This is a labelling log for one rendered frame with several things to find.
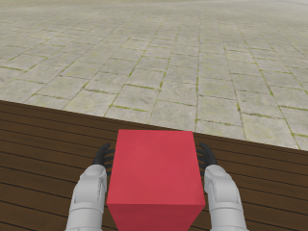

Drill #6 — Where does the carton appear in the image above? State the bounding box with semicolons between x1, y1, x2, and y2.
106;129;206;231

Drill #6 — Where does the right robot hand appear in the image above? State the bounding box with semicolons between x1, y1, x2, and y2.
195;142;218;177

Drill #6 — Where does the left robot forearm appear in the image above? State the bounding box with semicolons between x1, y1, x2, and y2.
65;165;107;231

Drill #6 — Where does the left robot hand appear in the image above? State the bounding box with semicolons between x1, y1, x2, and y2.
91;142;116;176

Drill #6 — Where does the right robot forearm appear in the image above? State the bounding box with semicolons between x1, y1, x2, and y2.
204;165;249;231

